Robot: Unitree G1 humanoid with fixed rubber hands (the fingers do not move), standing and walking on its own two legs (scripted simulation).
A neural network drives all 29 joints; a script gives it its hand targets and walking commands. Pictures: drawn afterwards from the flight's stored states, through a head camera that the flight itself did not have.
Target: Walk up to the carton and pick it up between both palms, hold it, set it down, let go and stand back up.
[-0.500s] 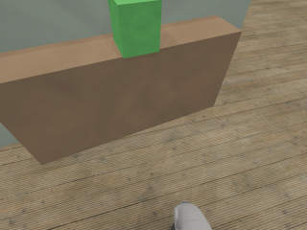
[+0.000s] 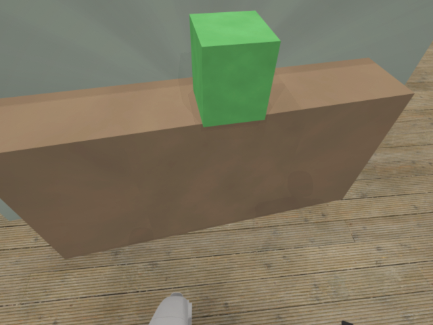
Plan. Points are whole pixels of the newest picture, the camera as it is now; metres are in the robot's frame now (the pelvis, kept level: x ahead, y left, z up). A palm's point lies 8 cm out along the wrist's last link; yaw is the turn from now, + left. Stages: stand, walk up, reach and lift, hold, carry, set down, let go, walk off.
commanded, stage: walk up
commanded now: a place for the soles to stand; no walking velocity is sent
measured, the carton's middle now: (229, 69) +0.79 +0.00 +0.06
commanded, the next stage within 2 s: none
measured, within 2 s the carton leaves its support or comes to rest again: neither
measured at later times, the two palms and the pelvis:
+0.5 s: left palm (125, 237) +0.32 +0.24 -0.12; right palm (347, 312) +0.18 -0.24 -0.12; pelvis +0.22 +0.00 +0.00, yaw +0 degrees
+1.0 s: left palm (155, 227) +0.37 +0.18 -0.15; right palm (330, 201) +0.45 -0.28 -0.13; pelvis +0.36 -0.05 -0.01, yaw +0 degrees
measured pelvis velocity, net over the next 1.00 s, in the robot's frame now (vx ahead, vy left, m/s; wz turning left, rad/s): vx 0.36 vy -0.05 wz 0.01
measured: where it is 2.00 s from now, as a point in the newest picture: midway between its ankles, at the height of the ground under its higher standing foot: (233, 288)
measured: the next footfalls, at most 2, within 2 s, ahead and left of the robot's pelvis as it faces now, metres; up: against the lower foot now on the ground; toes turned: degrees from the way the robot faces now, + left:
left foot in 0.10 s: +0.21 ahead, +0.15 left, +0.00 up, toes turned +6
right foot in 0.58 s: +0.40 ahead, -0.20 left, +0.00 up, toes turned +14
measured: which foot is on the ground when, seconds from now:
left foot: up 0.00-0.08, down 0.10-0.60, up 0.62-0.94, down 0.96-1.00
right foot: down 0.00-0.10, up 0.12-0.56, down 0.58-1.00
